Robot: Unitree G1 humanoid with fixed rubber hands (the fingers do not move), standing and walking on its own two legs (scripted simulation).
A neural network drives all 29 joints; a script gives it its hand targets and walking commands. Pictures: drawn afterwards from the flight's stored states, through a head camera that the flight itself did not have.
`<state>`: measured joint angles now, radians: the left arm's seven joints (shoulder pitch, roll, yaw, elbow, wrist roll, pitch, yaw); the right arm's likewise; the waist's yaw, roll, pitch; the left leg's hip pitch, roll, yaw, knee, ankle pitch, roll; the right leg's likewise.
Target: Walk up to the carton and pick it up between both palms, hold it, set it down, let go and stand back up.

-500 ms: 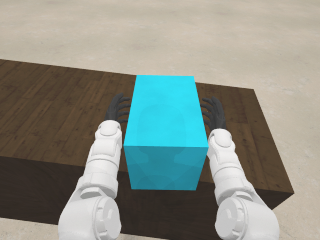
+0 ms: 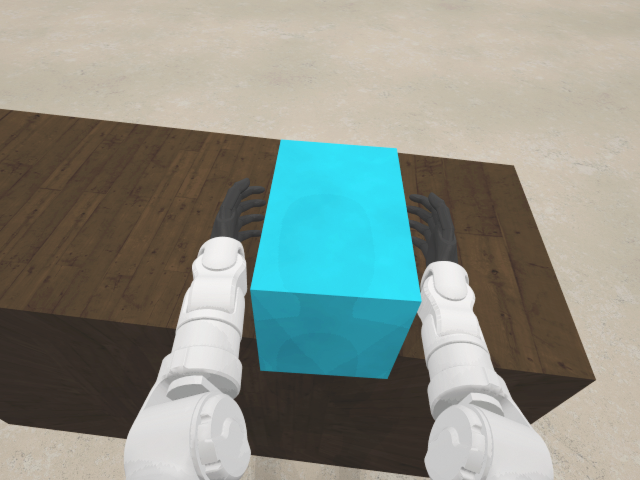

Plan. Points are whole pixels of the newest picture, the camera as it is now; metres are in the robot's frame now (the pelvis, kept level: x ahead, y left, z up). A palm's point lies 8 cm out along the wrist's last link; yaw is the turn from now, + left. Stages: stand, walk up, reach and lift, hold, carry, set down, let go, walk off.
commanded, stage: set down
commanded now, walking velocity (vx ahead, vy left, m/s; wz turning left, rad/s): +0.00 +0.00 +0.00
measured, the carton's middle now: (331, 254) +0.43 -0.02 +0.03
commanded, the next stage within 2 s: none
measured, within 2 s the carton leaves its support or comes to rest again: neither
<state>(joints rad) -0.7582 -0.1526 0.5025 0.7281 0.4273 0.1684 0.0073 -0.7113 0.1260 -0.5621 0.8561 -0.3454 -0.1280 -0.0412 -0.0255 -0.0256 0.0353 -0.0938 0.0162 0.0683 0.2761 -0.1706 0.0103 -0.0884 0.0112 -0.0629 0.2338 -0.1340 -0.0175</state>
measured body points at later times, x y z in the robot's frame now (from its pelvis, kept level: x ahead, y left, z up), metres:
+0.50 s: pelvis +0.00 +0.00 +0.00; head +0.02 +0.02 +0.45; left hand +0.42 +0.12 +0.09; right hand +0.40 -0.16 +0.09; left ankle -0.01 +0.11 -0.75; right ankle +0.00 -0.10 -0.75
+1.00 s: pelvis +0.00 +0.00 +0.00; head +0.03 +0.02 +0.45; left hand +0.42 +0.12 +0.09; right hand +0.40 -0.16 +0.09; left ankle -0.01 +0.11 -0.75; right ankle +0.00 -0.10 -0.75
